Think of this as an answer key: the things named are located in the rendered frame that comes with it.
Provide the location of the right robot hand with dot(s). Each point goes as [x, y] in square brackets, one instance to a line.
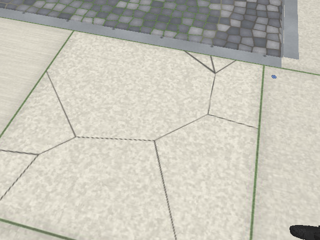
[305, 232]

